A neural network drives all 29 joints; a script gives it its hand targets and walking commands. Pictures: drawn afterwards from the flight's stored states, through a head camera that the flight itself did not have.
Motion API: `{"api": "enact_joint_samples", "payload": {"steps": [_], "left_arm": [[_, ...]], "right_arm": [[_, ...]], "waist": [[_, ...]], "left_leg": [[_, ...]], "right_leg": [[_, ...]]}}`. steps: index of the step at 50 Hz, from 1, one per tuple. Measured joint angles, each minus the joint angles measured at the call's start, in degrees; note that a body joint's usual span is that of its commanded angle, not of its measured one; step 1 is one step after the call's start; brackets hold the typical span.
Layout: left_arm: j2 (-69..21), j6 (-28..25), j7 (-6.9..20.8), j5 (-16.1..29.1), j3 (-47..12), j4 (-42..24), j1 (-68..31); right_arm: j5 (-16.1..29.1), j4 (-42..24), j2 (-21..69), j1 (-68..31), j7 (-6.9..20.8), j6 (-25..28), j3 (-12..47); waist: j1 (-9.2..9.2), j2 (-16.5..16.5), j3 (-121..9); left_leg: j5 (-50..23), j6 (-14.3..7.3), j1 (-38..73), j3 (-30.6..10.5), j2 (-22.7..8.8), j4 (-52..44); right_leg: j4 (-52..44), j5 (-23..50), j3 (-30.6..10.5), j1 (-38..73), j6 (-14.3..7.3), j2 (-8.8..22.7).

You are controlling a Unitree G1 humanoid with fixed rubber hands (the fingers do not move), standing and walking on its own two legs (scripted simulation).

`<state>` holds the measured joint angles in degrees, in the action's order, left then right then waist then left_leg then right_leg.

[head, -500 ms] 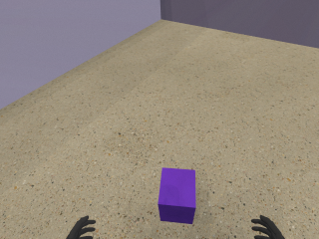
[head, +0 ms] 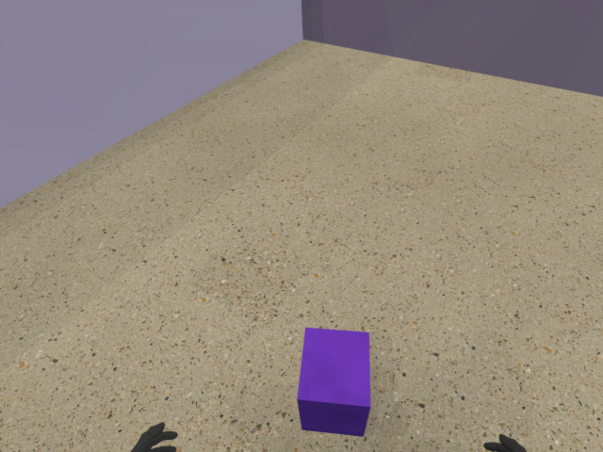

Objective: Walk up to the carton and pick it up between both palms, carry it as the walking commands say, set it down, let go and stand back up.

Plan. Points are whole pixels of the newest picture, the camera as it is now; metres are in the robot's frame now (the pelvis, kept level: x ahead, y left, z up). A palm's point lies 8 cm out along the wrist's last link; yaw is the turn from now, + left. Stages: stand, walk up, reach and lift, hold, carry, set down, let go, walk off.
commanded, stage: stand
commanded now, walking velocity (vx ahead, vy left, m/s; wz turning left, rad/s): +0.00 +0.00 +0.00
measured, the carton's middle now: (334, 382) +0.48 -0.03 -0.64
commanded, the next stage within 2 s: none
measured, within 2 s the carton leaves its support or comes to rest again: neither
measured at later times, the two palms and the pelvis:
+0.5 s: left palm out of the picture +0.12 +0.25 -0.08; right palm out of the picture +0.10 -0.26 -0.10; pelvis +0.00 +0.00 +0.00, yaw +0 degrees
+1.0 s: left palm out of the picture +0.10 +0.25 -0.09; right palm out of the picture +0.08 -0.27 -0.11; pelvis -0.01 -0.01 +0.00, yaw +0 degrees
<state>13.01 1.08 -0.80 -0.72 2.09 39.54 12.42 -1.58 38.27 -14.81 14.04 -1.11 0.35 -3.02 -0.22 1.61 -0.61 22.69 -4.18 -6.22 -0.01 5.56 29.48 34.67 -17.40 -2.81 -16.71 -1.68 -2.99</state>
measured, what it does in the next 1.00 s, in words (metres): stands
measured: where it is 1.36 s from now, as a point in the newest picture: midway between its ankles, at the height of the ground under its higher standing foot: outside the picture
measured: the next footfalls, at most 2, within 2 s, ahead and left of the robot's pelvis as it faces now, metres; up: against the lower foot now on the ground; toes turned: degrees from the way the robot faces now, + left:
none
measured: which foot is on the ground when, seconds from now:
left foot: down 0.00-1.00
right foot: down 0.00-1.00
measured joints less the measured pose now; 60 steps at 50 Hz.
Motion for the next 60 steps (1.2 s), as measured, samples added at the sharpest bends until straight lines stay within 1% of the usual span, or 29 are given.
{"api": "enact_joint_samples", "payload": {"steps": [20,28,39,51,60], "left_arm": [[0.01,-0.89,-0.06,0.0,0.0,1.78,0.06],[0.03,-1.2,-0.04,0.0,0.0,2.0,-0.1],[0.03,-1.2,-0.17,0.0,0.0,4.51,-0.1],[0.04,-1.21,-0.2,0.0,0.0,5.12,-0.24],[0.09,-1.59,-0.33,0.0,0.0,6.95,-0.52]], "right_arm": [[0.0,4.62,-0.05,0.0,-0.3,0.95,0.0],[0.0,5.41,-0.1,0.0,-0.3,1.39,0.0],[0.0,6.74,-0.13,-0.07,-0.3,1.66,0.0],[0.0,8.78,-0.18,-0.11,-0.3,1.66,0.0],[0.0,10.39,-0.18,-0.11,-0.3,1.72,0.0]], "waist": [[0.0,-0.2,-1.63],[0.0,-0.47,-0.85],[0.0,-0.59,-0.15],[0.0,-0.6,0.67],[0.0,-0.76,1.43]], "left_leg": [[-0.25,-0.03,0.01,0.0,-0.01,-0.03],[-0.26,-0.04,0.04,0.0,-0.01,-0.1],[-0.55,0.19,0.12,0.0,-0.02,-0.28],[-1.29,0.38,0.23,0.0,-0.03,-0.53],[-1.59,0.41,0.26,0.0,-0.03,-0.6]], "right_leg": [[0.0,0.27,0.0,-0.01,0.0,0.0],[0.0,0.28,0.0,-0.01,0.0,0.0],[0.0,0.42,0.0,-0.01,-0.19,0.01],[0.0,1.09,0.02,-0.01,-0.4,0.01],[0.0,1.39,0.02,-0.01,-0.64,0.01]]}}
